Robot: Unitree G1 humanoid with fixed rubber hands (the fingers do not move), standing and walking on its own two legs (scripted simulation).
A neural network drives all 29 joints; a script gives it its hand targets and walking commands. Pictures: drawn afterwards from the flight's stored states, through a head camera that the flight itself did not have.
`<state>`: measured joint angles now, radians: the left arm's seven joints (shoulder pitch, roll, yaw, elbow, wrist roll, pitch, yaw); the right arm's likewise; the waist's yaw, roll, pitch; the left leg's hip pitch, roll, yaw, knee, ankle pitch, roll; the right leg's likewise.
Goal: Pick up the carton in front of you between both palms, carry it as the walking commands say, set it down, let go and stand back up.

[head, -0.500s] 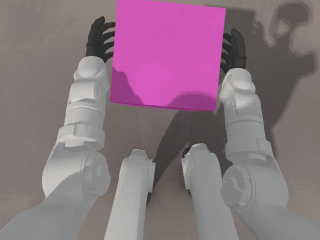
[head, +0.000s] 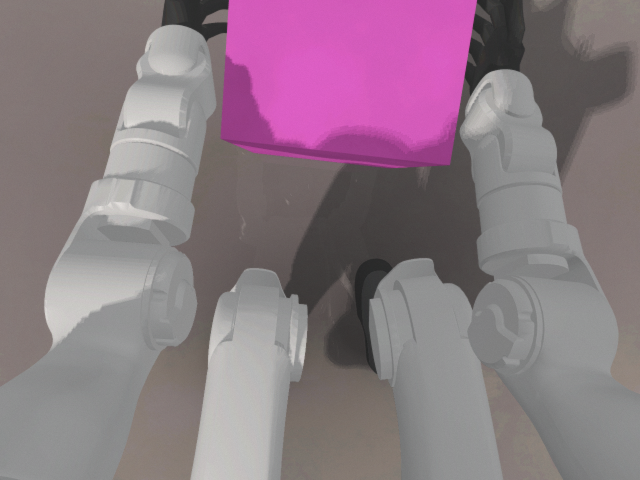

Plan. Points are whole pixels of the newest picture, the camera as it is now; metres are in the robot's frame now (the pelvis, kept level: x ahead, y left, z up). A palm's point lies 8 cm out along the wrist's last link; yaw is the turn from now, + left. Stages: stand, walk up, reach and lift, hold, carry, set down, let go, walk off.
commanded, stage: set down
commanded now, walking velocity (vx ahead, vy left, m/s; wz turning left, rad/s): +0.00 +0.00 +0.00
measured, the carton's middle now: (337, 71) +0.53 -0.04 -0.24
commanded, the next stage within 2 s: none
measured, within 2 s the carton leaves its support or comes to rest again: rests again in 0.52 s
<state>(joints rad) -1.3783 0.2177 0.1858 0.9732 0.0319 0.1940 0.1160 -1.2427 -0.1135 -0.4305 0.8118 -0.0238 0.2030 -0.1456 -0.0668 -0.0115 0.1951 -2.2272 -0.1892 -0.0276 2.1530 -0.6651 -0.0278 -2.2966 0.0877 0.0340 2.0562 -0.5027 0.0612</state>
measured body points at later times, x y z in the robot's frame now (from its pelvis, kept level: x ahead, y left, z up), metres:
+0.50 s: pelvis +0.00 +0.00 -0.01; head +0.35 +0.01 +0.26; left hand +0.55 +0.12 -0.19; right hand +0.51 -0.19 -0.19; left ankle +0.08 +0.10 -0.36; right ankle +0.12 -0.12 -0.36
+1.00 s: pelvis +0.00 +0.00 -0.03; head +0.35 +0.02 +0.24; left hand +0.55 +0.12 -0.20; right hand +0.52 -0.19 -0.19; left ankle +0.08 +0.10 -0.36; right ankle +0.12 -0.12 -0.36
